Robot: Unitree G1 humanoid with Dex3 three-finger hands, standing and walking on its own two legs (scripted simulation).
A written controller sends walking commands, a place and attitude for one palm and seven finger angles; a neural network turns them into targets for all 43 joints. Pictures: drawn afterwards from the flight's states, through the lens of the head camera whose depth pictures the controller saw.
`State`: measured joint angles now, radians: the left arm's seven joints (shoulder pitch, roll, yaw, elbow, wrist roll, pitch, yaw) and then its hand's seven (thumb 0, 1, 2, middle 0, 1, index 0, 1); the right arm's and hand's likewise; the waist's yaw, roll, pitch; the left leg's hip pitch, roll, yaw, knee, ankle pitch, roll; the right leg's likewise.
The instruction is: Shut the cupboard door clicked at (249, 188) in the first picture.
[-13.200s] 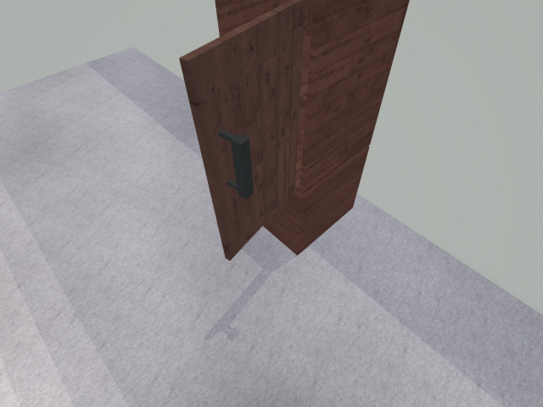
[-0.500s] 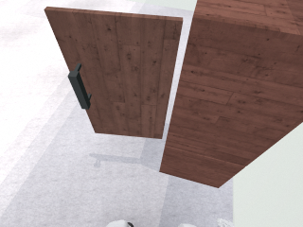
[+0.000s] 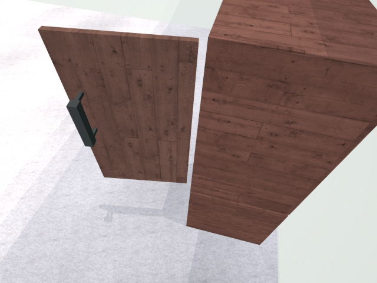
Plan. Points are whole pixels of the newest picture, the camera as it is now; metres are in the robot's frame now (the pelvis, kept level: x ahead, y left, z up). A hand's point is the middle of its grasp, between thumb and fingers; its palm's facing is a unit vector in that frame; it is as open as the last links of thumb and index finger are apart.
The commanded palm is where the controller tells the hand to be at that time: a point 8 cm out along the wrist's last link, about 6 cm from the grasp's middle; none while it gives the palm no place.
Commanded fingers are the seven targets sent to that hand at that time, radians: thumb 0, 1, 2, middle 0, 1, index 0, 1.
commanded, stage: come to a stop and stand still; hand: left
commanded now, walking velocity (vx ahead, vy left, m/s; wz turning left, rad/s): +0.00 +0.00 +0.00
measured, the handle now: (85, 119) +0.51 +0.32 +0.01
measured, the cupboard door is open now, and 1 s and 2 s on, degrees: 100 100 100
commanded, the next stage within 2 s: look again from close up in 0.08 s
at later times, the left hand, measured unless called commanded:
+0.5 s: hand out of the picture -0.02 +0.19 -0.18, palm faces +0.02 -0.98 -0.19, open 7.4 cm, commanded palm none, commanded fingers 0.00 0.90 0.90 -0.20 -0.30 -0.20 -0.30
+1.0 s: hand out of the picture -0.05 +0.22 -0.19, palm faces +0.07 -0.98 -0.17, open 7.4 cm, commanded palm none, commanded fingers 0.00 0.90 0.90 -0.20 -0.30 -0.20 -0.30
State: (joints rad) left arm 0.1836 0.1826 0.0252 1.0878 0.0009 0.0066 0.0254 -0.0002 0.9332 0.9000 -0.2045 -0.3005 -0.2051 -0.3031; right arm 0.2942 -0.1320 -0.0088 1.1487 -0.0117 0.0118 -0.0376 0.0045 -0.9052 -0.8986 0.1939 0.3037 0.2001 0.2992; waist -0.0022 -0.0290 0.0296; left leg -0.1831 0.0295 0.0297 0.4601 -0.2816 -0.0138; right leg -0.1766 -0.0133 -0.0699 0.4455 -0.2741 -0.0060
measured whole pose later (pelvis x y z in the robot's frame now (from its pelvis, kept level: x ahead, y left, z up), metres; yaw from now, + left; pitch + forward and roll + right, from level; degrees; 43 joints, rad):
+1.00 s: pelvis -0.02 +0.05 -0.01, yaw +0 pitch -1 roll -1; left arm 0.38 0.15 0.02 1.06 0.02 0.00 0.03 0.00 0.90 0.90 -0.20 -0.30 -0.20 -0.30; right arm 0.36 -0.16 0.00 1.08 -0.02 0.03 0.00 0.00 -0.90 -0.90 0.20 0.30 0.20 0.30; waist 0.02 -0.02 0.01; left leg -0.24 -0.03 0.06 0.59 -0.33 0.05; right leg -0.22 -0.08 -0.04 0.54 -0.30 0.04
